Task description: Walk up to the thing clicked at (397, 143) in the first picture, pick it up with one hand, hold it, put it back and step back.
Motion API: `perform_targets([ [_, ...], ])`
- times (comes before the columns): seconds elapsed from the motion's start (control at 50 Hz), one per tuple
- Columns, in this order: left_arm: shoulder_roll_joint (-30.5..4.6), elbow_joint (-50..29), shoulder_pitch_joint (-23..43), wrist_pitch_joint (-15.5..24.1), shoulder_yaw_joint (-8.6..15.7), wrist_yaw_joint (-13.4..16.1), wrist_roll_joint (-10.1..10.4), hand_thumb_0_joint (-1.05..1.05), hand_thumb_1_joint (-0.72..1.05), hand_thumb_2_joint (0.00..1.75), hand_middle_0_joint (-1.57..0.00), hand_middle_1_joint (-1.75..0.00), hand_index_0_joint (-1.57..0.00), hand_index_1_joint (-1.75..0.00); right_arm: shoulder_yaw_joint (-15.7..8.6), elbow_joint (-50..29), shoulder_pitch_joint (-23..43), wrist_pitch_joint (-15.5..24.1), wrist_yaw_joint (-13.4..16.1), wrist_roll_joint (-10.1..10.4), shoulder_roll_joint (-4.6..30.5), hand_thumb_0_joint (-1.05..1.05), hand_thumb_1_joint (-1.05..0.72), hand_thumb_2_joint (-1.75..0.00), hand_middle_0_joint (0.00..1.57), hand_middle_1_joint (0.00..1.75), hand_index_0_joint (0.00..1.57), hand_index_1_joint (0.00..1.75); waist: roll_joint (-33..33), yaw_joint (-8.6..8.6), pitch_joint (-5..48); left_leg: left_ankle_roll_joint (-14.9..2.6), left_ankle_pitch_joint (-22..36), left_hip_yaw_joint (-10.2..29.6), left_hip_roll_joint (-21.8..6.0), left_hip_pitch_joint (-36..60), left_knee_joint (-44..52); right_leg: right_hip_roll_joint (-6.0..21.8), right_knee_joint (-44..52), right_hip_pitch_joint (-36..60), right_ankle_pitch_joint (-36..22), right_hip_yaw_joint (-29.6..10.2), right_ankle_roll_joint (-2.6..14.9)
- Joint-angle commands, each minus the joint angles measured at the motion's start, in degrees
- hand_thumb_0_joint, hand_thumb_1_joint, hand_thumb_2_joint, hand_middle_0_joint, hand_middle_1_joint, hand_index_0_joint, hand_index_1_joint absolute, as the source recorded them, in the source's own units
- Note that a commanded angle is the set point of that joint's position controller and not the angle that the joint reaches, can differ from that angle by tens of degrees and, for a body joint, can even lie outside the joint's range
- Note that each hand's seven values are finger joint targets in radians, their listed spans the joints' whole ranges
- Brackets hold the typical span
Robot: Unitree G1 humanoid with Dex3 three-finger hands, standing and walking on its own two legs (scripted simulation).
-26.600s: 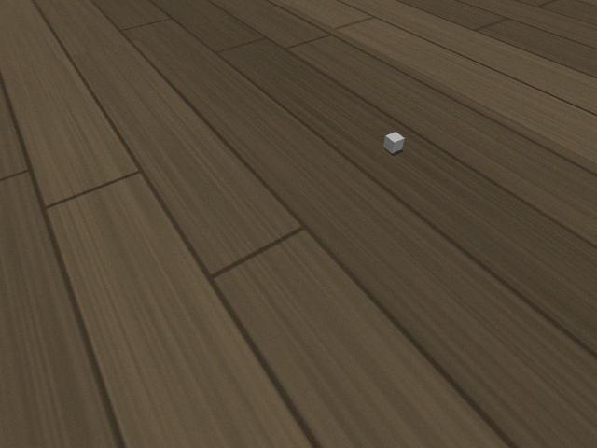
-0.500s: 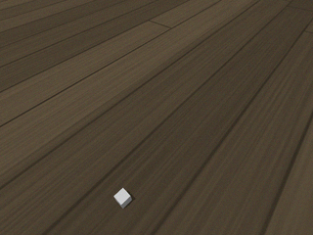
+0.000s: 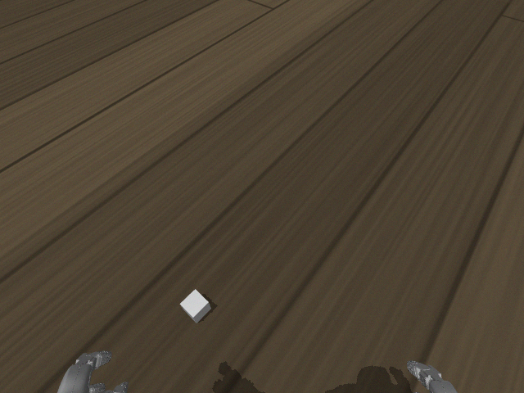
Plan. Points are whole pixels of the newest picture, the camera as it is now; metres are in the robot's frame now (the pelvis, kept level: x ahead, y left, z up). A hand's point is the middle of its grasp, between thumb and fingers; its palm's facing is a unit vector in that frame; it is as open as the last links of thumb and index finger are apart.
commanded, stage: rise first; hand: left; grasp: from above
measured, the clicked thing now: (195, 306) +0.49 +0.24 -0.72
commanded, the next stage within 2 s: none
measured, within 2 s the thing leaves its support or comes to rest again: neither
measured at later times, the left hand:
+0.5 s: hand out of the picture +0.16 +0.27 -0.20, palm faces -0.07 -0.85 -0.52, open 13.9 cm
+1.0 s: hand out of the picture +0.14 +0.28 -0.24, palm faces -0.15 -0.75 -0.64, open 14.0 cm
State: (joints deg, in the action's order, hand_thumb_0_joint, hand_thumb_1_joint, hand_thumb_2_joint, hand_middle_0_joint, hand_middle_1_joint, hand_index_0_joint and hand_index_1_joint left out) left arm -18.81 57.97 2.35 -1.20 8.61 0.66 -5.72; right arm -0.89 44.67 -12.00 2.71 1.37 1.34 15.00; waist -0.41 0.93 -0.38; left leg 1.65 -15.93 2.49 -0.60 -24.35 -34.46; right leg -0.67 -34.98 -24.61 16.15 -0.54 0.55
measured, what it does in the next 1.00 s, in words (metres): lowers itself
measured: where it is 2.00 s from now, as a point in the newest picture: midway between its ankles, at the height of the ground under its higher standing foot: outside the picture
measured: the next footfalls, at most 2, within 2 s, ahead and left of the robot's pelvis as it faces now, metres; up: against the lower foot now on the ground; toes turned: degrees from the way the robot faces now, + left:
none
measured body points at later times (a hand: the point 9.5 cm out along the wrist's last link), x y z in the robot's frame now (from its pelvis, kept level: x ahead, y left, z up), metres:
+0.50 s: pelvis +0.02 +0.02 -0.05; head +0.10 +0.03 +0.39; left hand +0.16 +0.31 -0.17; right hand +0.17 -0.23 -0.15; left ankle +0.02 +0.14 -0.73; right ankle +0.02 -0.11 -0.73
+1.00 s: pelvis +0.00 +0.02 -0.10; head +0.10 +0.03 +0.34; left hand +0.15 +0.32 -0.20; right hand +0.17 -0.23 -0.19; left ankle +0.02 +0.14 -0.73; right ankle +0.02 -0.11 -0.73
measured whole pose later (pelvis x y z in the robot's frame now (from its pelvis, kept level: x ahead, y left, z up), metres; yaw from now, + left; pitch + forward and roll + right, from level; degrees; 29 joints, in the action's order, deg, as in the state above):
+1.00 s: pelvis +0.00 +0.02 -0.10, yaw +0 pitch +20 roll -2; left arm -15.5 27.3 -11.0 -21.8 4.6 13.4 -18.9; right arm -0.4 32.2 -11.6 7.3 4.8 0.8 13.0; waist 1.1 1.3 9.4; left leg 0.9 -32.7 4.1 0.0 -59.7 -71.9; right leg -1.0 -69.3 -58.1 31.7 1.0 -0.5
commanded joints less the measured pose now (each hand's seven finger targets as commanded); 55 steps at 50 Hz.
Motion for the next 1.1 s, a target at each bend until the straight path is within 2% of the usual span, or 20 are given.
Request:
perform_targets([
  [0.0,-9.8,-7.9,-3.7,-5.5,2.5,2.6,-1.4,0.0,-0.3,0.94,-0.12,-1.04,-0.15,-1.0,-3.5,-11.3,1.1,2.2,0.1,0.1,9.4,0.0,-1.0,-0.93,0.2,0.3,0.2,0.3,0.0,-1.65,12.1,-1.88,5.9,-2.9,2.3,0.6,1.4,-0.3,3.1,5.0,-5.2,1.7,0.44],
  [0.08,-7.7,-12.6,-1.4,-8.8,1.4,3.8,-2.6,0.0,-0.54,0.92,-0.14,-1.06,-0.16,-1.03,-3.2,-13.0,0.5,3.1,0.1,-0.2,8.3,0.0,-0.99,-0.93,0.2,0.3,0.2,0.3,-0.6,-0.27,10.8,-1.95,2.6,-2.6,1.4,-3.9,-2.9,-0.7,-1.1,-1.7,-1.5,1.8,0.33],
  [0.1,-9.2,-14.7,-0.7,-8.9,2.7,4.2,-3.3,0.0,-0.56,0.93,-0.14,-1.06,-0.17,-1.03,-3.4,-13.5,-0.1,3.4,0.1,-0.3,8.1,0.0,-1.01,-0.93,0.2,0.3,0.2,0.3,1.0,-0.46,12.3,-1.94,2.8,-2.9,1.7,-4.9,-4.8,-0.4,-2.4,-2.4,-1.8,1.4,0.24],
  [0.22,-8.5,-24.4,-4.6,-10.2,2.8,5.9,-5.9,0.0,-0.56,0.94,-0.12,-1.07,-0.14,-1.04,-3.5,-16.3,-1.3,5.1,0.3,-0.5,7.2,0.0,-0.97,-0.92,0.2,0.3,0.2,0.3,3.0,-0.3,17.3,-1.87,3.8,-2.3,1.2,-8.1,-11.0,-0.4,-9.4,-7.3,-3.0,1.0,0.34],
  [0.34,-6.1,-31.7,-10.2,-14.0,1.4,7.2,-7.0,0.0,-0.55,0.95,-0.11,-1.06,-0.13,-1.04,-3.6,-18.3,-1.4,5.6,1.1,-0.7,7.3,0.0,-0.94,-0.91,0.2,0.3,0.2,0.3,4.1,0.6,18.7,-1.34,5.0,-0.8,0.3,-10.0,-14.2,-0.8,-14.0,-11.6,-2.7,1.8,0.63],
  [0.36,-6.8,-33.5,-10.6,-14.6,1.9,7.6,-7.2,0.0,-0.54,0.95,-0.11,-1.06,-0.13,-1.04,-3.5,-18.3,-1.4,5.7,1.4,-0.7,7.1,0.0,-0.94,-0.91,0.2,0.3,0.2,0.3,5.1,0.08,19.0,-1.37,5.3,-0.9,0.3,-10.5,-15.0,-0.8,-14.5,-11.9,-2.9,1.8,0.75],
  [0.4,-5.7,-34.9,-12.9,-15.9,0.9,8.1,-7.6,0.0,-0.52,0.93,-0.11,-1.05,-0.13,-1.03,-3.5,-18.6,-2.0,5.7,1.7,-0.8,6.8,0.0,-0.93,-0.91,0.2,0.3,0.2,0.3,4.4,0.4,21.8,-1.41,9.9,-0.8,0.0,-10.2,-16.9,-0.9,-16.3,-12.0,-6.0,2.1,0.82],
  [0.48,-5.3,-37.2,-13.9,-18.0,0.9,9.5,-8.2,0.0,-0.51,0.93,-0.1,-1.04,-0.12,-1.01,-3.2,-18.9,-1.6,5.9,2.3,-0.9,6.6,0.0,-0.92,-0.9,0.2,0.3,0.2,0.3,4.2,0.84,20.3,-1.29,10.9,-0.5,-0.3,-12.9,-19.4,-0.7,-18.4,-15.4,-5.6,2.6,0.83],
  [0.52,-5.4,-38.9,-15.5,-18.9,0.8,9.9,-8.8,0.0,-0.51,0.95,-0.09,-1.03,-0.11,-1.01,-3.1,-19.7,-2.1,6.0,2.5,-0.8,6.2,0.0,-0.9,-0.9,0.2,0.3,0.2,0.3,4.1,0.39,22.5,-1.55,11.6,-0.8,0.0,-13.5,-20.8,-0.6,-19.1,-15.0,-7.0,2.4,0.91],
  [0.56,-4.8,-39.3,-16.1,-19.7,0.6,10.5,-8.9,0.0,-0.5,0.95,-0.09,-1.02,-0.11,-1.0,-3.0,-19.8,-1.8,6.0,2.7,-0.8,6.0,0.0,-0.9,-0.9,0.2,0.3,0.2,0.3,3.5,0.51,22.0,-1.63,9.6,-1.2,0.4,-15.4,-21.7,-0.4,-19.4,-15.2,-6.4,2.3,0.9],
  [0.58,-5.0,-39.6,-16.2,-20.1,0.1,10.6,-9.4,0.0,-0.5,0.94,-0.09,-1.03,-0.11,-1.01,-3.0,-19.8,-1.7,6.2,2.8,-0.7,5.7,0.0,-0.9,-0.9,0.2,0.3,0.2,0.3,3.6,0.4,23.2,-1.77,11.2,-1.1,0.4,-15.1,-22.2,-0.5,-19.9,-15.0,-8.0,2.2,0.86],
  [0.6,-5.9,-40.1,-16.2,-20.3,1.2,10.9,-9.7,0.0,-0.52,0.95,-0.09,-1.03,-0.11,-1.01,-3.2,-20.1,-1.9,6.2,3.0,-0.7,6.1,0.0,-0.91,-0.9,0.2,0.3,0.2,0.3,3.6,0.57,23.1,-1.69,10.9,-1.1,0.4,-15.6,-22.6,-0.5,-20.2,-15.2,-7.8,2.3,0.8],
  [0.64,-5.3,-39.9,-16.6,-20.5,0.6,11.1,-9.9,0.0,-0.49,0.93,-0.09,-1.03,-0.11,-1.0,-3.0,-20.2,-1.0,6.2,3.2,-0.8,5.6,0.0,-0.9,-0.9,0.2,0.3,0.2,0.3,4.2,0.42,21.0,-1.47,7.7,-0.9,0.4,-17.4,-22.6,-0.6,-20.7,-17.5,-4.5,2.6,0.95],
  [0.74,-5.1,-41.0,-17.4,-20.9,0.1,12.0,-10.9,0.0,-0.5,0.95,-0.08,-1.02,-0.1,-1.0,-2.8,-20.7,-0.9,6.5,3.7,-0.6,5.0,0.0,-0.88,-0.89,0.2,0.3,0.2,0.3,3.3,0.18,22.3,-1.98,4.4,-1.3,0.9,-19.7,-24.3,-0.7,-21.3,-17.9,-3.1,2.5,0.92],
  [0.88,-5.7,-41.1,-14.8,-20.0,-0.2,13.6,-12.3,0.0,-0.52,0.97,-0.08,-1.0,-0.09,-0.99,-2.8,-19.9,0.0,7.1,3.8,-0.7,5.4,0.0,-0.89,-0.9,0.2,0.3,0.2,0.3,4.6,0.56,23.4,-1.48,4.6,-0.9,0.7,-22.8,-27.0,-0.8,-25.5,-21.8,-2.3,2.9,1.26],
  [0.9,-5.6,-39.6,-13.8,-19.7,-0.7,13.9,-13.1,0.0,-0.52,0.98,-0.07,-1.0,-0.08,-0.99,-2.9,-19.6,-0.4,7.0,3.9,-0.7,5.6,0.0,-0.88,-0.89,0.2,0.3,0.2,0.3,5.0,0.91,23.7,-1.52,5.4,-0.9,0.9,-23.4,-28.1,-0.8,-26.3,-22.7,-3.2,3.0,1.23],
  [0.96,-6.2,-34.3,-5.2,-18.2,-1.2,15.4,-16.0,0.0,-0.53,0.99,-0.07,-0.99,-0.08,-0.98,-2.6,-18.2,0.6,7.3,4.1,-0.8,5.8,0.0,-0.88,-0.89,0.2,0.3,0.2,0.3,3.2,1.91,20.6,-2.08,-2.8,-1.4,1.0,-29.7,-30.8,-0.7,-28.2,-28.7,2.8,2.5,1.18],
  [1.02,-6.1,-28.3,2.0,-16.1,-2.1,18.0,-20.5,0.0,-0.55,1.02,-0.07,-0.97,-0.06,-0.97,-2.4,-15.9,1.6,7.6,3.7,-1.2,6.6,0.0,-0.86,-0.89,0.2,0.3,0.2,0.3,6.0,1.28,24.0,-1.2,-3.5,-0.7,0.9,-32.5,-33.8,-0.7,-34.4,-35.1,4.5,2.5,1.7],
  [1.04,-5.0,-24.7,4.7,-15.8,-3.2,19.1,-22.2,0.0,-0.57,1.03,-0.08,-0.96,-0.06,-0.97,-2.8,-14.9,1.2,7.6,3.6,-1.1,7.0,0.0,-0.88,-0.89,0.2,0.3,0.2,0.3,5.0,1.79,24.8,-1.36,-5.0,-0.8,1.0,-34.2,-35.4,-0.8,-35.6,-37.2,5.5,2.4,1.63],
  [1.08,-5.0,-20.5,10.2,-15.3,-3.3,21.8,-24.4,0.0,-0.56,1.05,-0.07,-0.96,-0.05,-0.97,-2.6,-13.6,2.4,8.0,3.2,-1.4,7.4,0.0,-0.87,-0.89,0.2,0.3,0.2,0.3,4.2,1.49,26.3,-1.3,-6.3,-1.1,1.2,-38.0,-38.4,-0.6,-38.5,-40.6,6.5,2.3,1.7],
])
